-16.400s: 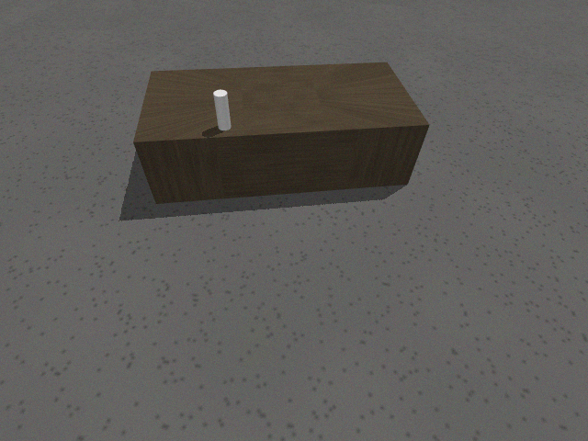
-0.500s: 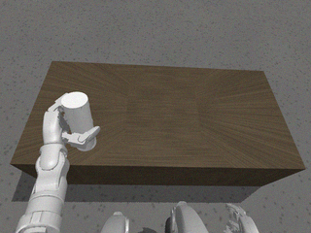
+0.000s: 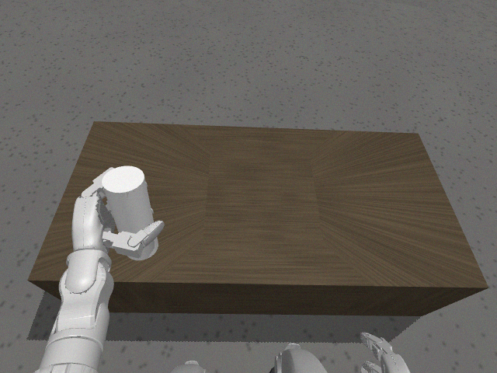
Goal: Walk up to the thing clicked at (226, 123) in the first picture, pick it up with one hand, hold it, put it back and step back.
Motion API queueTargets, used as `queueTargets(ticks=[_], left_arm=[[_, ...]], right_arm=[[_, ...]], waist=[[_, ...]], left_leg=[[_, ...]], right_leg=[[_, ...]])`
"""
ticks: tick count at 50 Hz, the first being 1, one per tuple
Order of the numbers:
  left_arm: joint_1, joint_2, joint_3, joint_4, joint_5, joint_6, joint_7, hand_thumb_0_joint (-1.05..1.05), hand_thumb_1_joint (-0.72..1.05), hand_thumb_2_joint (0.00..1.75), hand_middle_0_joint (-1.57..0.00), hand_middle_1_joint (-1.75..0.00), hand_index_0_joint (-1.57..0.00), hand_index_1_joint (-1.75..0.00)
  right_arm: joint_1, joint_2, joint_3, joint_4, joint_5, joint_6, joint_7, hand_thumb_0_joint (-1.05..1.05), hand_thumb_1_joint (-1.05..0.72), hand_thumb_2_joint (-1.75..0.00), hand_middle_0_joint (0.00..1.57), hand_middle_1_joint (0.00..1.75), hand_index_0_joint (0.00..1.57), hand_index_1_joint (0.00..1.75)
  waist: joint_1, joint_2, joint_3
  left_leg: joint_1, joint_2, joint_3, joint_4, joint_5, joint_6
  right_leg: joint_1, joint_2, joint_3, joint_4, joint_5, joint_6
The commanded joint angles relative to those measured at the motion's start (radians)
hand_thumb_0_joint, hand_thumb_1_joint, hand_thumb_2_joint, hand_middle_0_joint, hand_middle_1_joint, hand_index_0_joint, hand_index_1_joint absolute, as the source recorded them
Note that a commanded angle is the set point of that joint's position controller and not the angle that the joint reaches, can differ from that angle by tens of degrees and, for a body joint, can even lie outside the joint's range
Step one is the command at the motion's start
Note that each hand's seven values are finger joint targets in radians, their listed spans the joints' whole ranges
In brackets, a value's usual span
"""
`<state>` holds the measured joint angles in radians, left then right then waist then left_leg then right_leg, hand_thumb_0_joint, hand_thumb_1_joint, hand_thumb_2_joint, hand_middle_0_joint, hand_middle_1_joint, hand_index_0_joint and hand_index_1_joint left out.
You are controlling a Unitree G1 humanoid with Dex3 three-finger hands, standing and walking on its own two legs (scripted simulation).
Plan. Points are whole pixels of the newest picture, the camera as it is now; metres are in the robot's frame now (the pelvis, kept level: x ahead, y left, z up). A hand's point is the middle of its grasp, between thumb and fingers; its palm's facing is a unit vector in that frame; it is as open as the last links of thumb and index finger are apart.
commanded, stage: hold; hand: left
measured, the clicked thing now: (133, 216) +0.34 +0.17 +0.05
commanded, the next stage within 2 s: none
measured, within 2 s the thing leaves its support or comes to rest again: neither
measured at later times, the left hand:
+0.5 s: hand (137, 212) +0.34 +0.16 +0.07, palm faces +0.11 -0.99 -0.01, open 9.2 cm
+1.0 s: hand (133, 216) +0.33 +0.16 +0.08, palm faces +0.10 -0.99 +0.00, open 9.2 cm
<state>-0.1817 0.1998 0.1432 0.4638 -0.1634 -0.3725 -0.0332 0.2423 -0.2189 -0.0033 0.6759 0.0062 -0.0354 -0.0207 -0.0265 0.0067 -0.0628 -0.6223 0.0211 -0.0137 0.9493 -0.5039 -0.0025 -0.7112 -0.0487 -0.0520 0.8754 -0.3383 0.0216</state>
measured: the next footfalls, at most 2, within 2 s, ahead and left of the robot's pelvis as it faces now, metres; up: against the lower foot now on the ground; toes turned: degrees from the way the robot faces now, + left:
none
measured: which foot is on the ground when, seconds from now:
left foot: down 0.00-1.00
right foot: down 0.00-1.00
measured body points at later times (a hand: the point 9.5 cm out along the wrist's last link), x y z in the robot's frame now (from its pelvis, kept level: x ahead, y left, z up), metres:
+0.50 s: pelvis +0.00 -0.01 +0.01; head +0.05 +0.00 +0.46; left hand +0.33 +0.21 +0.07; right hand +0.13 -0.25 -0.10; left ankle -0.02 +0.12 -0.69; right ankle +0.05 -0.14 -0.69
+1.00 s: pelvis +0.00 -0.01 +0.02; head +0.03 +0.00 +0.47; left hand +0.31 +0.21 +0.08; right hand +0.14 -0.25 -0.09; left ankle -0.02 +0.12 -0.69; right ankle +0.05 -0.14 -0.69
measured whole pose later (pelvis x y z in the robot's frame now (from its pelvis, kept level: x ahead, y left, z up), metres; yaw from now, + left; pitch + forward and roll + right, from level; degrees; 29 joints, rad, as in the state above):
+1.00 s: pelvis +0.00 -0.01 +0.02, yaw +0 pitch +5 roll -1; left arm -0.11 0.18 0.13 0.40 -0.17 -0.34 -0.05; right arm 0.23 -0.22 0.00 0.68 0.01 -0.05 -0.03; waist -0.02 0.01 -0.03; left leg -0.45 0.03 -0.01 0.81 -0.45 -0.01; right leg -0.54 -0.04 -0.06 0.75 -0.30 0.01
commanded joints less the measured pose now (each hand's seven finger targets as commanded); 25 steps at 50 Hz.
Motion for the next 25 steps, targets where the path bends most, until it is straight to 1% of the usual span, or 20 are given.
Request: queueTargets(ticks=[1, 2, 3, 4, 6, 7, 8, 9, 11, 12, 14, 15, 17, 18, 19, 20, 22, 23, 24, 25], left_arm=[[-0.278, 0.137, 0.04, -0.267, -0.009, -0.078, 0.002, 0.0, 0.24, 1.35, -1.37, -1.51, -1.38, -1.51], [-0.282, 0.123, 0.024, -0.268, -0.005, -0.077, 0.001, 0.0, 0.26, 1.34, -1.36, -1.5, -1.38, -1.5], [-0.248, 0.12, 0.031, -0.253, -0.008, -0.073, 0.0, 0.0, 0.25, 1.28, -1.37, -1.49, -1.39, -1.48], [-0.231, 0.099, 0.023, -0.23, -0.013, -0.067, -0.001, 0.0, 0.26, 1.29, -1.37, -1.49, -1.4, -1.48], [-0.249, 0.115, 0.038, -0.255, -0.013, -0.072, 0.004, 0.0, 0.24, 1.29, -1.37, -1.5, -1.39, -1.49], [-0.25, 0.117, 0.034, -0.256, -0.011, -0.069, 0.005, 0.0, 0.22, 1.29, -1.37, -1.5, -1.39, -1.49], [-0.244, 0.098, 0.015, -0.245, -0.011, -0.066, 0.003, 0.0, 0.25, 1.29, -1.36, -1.49, -1.38, -1.49], [-0.233, 0.1, 0.02, -0.257, -0.013, -0.066, 0.003, 0.0, 0.25, 1.29, -1.37, -1.5, -1.4, -1.5], [-0.235, 0.116, 0.036, -0.258, -0.007, -0.066, 0.006, 0.0, 0.21, 1.29, -1.37, -1.5, -1.39, -1.5], [-0.23, 0.111, 0.033, -0.252, -0.01, -0.064, 0.005, 0.0, 0.21, 1.29, -1.38, -1.51, -1.4, -1.5], [-0.258, 0.117, 0.029, -0.28, -0.008, -0.067, 0.004, 0.0, 0.22, 1.31, -1.39, -1.53, -1.41, -1.52], [-0.238, 0.108, 0.027, -0.243, -0.001, -0.06, 0.007, 0.0, 0.23, 1.31, -1.38, -1.52, -1.41, -1.51], [-0.234, 0.11, 0.033, -0.255, -0.006, -0.063, 0.006, 0.0, 0.24, 1.3, -1.38, -1.51, -1.4, -1.5], [-0.225, 0.104, 0.031, -0.262, -0.007, -0.06, 0.007, 0.0, 0.25, 1.31, -1.39, -1.52, -1.41, -1.52], [-0.224, 0.104, 0.027, -0.262, -0.005, -0.059, 0.006, 0.0, 0.24, 1.32, -1.39, -1.53, -1.41, -1.52], [-0.239, 0.114, 0.031, -0.278, -0.006, -0.06, 0.006, 0.0, 0.23, 1.31, -1.39, -1.52, -1.41, -1.52], [-0.214, 0.089, 0.01, -0.253, -0.008, -0.053, 0.002, 0.0, 0.23, 1.31, -1.38, -1.52, -1.4, -1.52], [-0.238, 0.107, 0.027, -0.287, -0.009, -0.057, 0.005, 0.0, 0.25, 1.31, -1.38, -1.52, -1.4, -1.51], [-0.239, 0.112, 0.032, -0.28, -0.006, -0.056, 0.007, 0.0, 0.26, 1.31, -1.38, -1.52, -1.4, -1.51], [-0.21, 0.098, 0.023, -0.256, -0.007, -0.05, 0.004, 0.0, 0.25, 1.32, -1.39, -1.53, -1.41, -1.52]], right_arm=[[-0.004, -0.145, -0.055, -0.113, 0.004, -0.041, -0.017, 0.0, -0.9, -0.9, 0.2, 0.3, 0.2, 0.3], [-0.007, -0.141, -0.053, -0.118, 0.002, -0.04, -0.016, 0.0, -0.9, -0.9, 0.2, 0.3, 0.2, 0.3], [-0.003, -0.14, -0.053, -0.116, 0.002, -0.04, -0.018, 0.0, -0.9, -0.9, 0.2, 0.3, 0.2, 0.3], [-0.001, -0.14, -0.054, -0.115, 0.004, -0.041, -0.017, 0.0, -0.9, -0.9, 0.2, 0.3, 0.2, 0.3], [-0.008, -0.137, -0.054, -0.114, 0.003, -0.043, -0.017, 0.0, -0.9, -0.9, 0.2, 0.3, 0.2, 0.3], [-0.017, -0.135, -0.051, -0.117, 0.003, -0.042, -0.019, 0.0, -0.9, -0.9, 0.2, 0.3, 0.2, 0.3], [-0.005, -0.141, -0.054, -0.112, 0.004, -0.043, -0.019, 0.0, -0.9, -0.9, 0.2, 0.3, 0.2, 0.3], [-0.009, -0.14, -0.053, -0.113, 0.004, -0.046, -0.017, 0.0, -0.91, -0.9, 0.2, 0.3, 0.2, 0.3], [-0.01, -0.137, -0.054, -0.114, 0.002, -0.043, -0.017, 0.0, -0.91, -0.9, 0.2, 0.3, 0.2, 0.3], [-0.004, -0.136, -0.053, -0.11, 0.003, -0.043, -0.018, 0.0, -0.91, -0.9, 0.2, 0.3, 0.2, 0.3], [-0.014, -0.136, -0.054, -0.113, 0.003, -0.044, -0.018, 0.0, -0.9, -0.9, 0.2, 0.3, 0.2, 0.3], [-0.013, -0.135, -0.053, -0.113, 0.001, -0.041, -0.018, 0.0, -0.9, -0.9, 0.2, 0.3, 0.2, 0.3], [-0.027, -0.132, -0.051, -0.116, 0.003, -0.042, -0.017, 0.0, -0.9, -0.9, 0.2, 0.3, 0.2, 0.3], [-0.026, -0.132, -0.053, -0.119, 0.003, -0.044, -0.019, 0.0, -0.91, -0.9, 0.2, 0.3, 0.2, 0.3], [-0.021, -0.133, -0.054, -0.113, 0.001, -0.044, -0.019, 0.0, -0.9, -0.9, 0.2, 0.3, 0.2, 0.3], [-0.031, -0.138, -0.055, -0.119, 0.004, -0.046, -0.019, 0.0, -0.9, -0.9, 0.2, 0.3, 0.2, 0.3], [-0.022, -0.139, -0.054, -0.114, 0.004, -0.046, -0.019, 0.0, -0.91, -0.9, 0.2, 0.3, 0.2, 0.3], [-0.036, -0.136, -0.054, -0.122, 0.004, -0.046, -0.02, 0.0, -0.9, -0.9, 0.2, 0.3, 0.2, 0.3], [-0.029, -0.132, -0.053, -0.117, 0.003, -0.046, -0.02, 0.0, -0.9, -0.9, 0.2, 0.3, 0.2, 0.3], [-0.028, -0.132, -0.051, -0.116, 0.003, -0.049, -0.018, 0.0, -0.9, -0.9, 0.2, 0.3, 0.2, 0.3]], waist=[[0.005, 0.043, -0.29], [-0.001, 0.04, -0.281], [-0.003, 0.016, -0.296], [-0.008, -0.008, -0.279], [-0.001, 0.005, -0.277], [0.002, 0.001, -0.264], [-0.012, 0.003, -0.271], [-0.001, 0.012, -0.264], [0.004, 0.0, -0.282], [0.005, -0.001, -0.289], [0.004, 0.016, -0.275], [-0.004, -0.004, -0.262], [0.005, 0.009, -0.236], [0.008, -0.013, -0.259], [0.002, -0.004, -0.274], [0.004, 0.009, -0.25], [0.001, 0.006, -0.251], [0.008, -0.001, -0.244], [0.005, 0.0, -0.249], [0.007, 0.0, -0.246]], left_leg=[[0.078, -0.015, -0.014, -0.189, 0.315, -0.013], [0.08, -0.017, -0.012, -0.19, 0.302, -0.011], [0.077, -0.019, -0.008, -0.188, 0.287, -0.005], [0.07, -0.017, -0.011, -0.193, 0.291, -0.004], [0.064, -0.02, -0.006, -0.198, 0.281, -0.004], [0.072, -0.021, -0.002, -0.201, 0.271, -0.001], [0.084, -0.018, -0.004, -0.201, 0.288, -0.004], [0.087, -0.017, -0.008, -0.206, 0.309, -0.008], [0.089, -0.02, -0.004, -0.203, 0.324, -0.006], [0.089, -0.02, -0.002, -0.203, 0.341, -0.006], [0.097, -0.024, 0.006, -0.209, 0.319, -0.002], [0.092, -0.02, 0.0, -0.215, 0.318, -0.003], [0.09, -0.024, 0.004, -0.223, 0.28, -0.001], [0.104, -0.024, 0.007, -0.224, 0.277, 0.003], [0.102, -0.023, 0.005, -0.223, 0.305, -0.001], [0.113, -0.023, 0.006, -0.231, 0.294, -0.001], [0.128, -0.018, 0.0, -0.234, 0.325, -0.006], [0.123, -0.02, 0.003, -0.236, 0.306, -0.003], [0.114, -0.022, 0.003, -0.238, 0.293, -0.001], [0.114, -0.022, 0.004, -0.241, 0.301, -0.002]], right_leg=[[0.266, 0.04, -0.003, -0.089, 0.206, -0.044], [0.267, 0.041, -0.002, -0.097, 0.2, -0.043], [0.296, 0.041, 0.0, -0.108, 0.198, -0.039], [0.294, 0.042, -0.002, -0.108, 0.204, -0.039], [0.306, 0.038, 0.002, -0.113, 0.2, -0.038], [0.304, 0.04, 0.003, -0.126, 0.195, -0.035], [0.301, 0.04, 0.002, -0.119, 0.206, -0.039], [0.304, 0.04, -0.001, -0.115, 0.215, -0.04], [0.336, 0.037, 0.003, -0.123, 0.237, -0.038], [0.356, 0.036, 0.004, -0.124, 0.258, -0.037], [0.356, 0.034, 0.01, -0.137, 0.251, -0.035], [0.34, 0.037, 0.005, -0.135, 0.243, -0.036], [0.343, 0.036, 0.004, -0.152, 0.208, -0.034], [0.363, 0.036, 0.008, -0.16, 0.214, -0.03], [0.368, 0.036, 0.007, -0.149, 0.236, -0.034], [0.356, 0.037, 0.007, -0.156, 0.223, -0.034], [0.351, 0.04, 0.002, -0.151, 0.238, -0.038], [0.359, 0.039, 0.003, -0.163, 0.228, -0.034], [0.367, 0.038, 0.004, -0.167, 0.221, -0.032], [0.371, 0.038, 0.003, -0.166, 0.227, -0.033]])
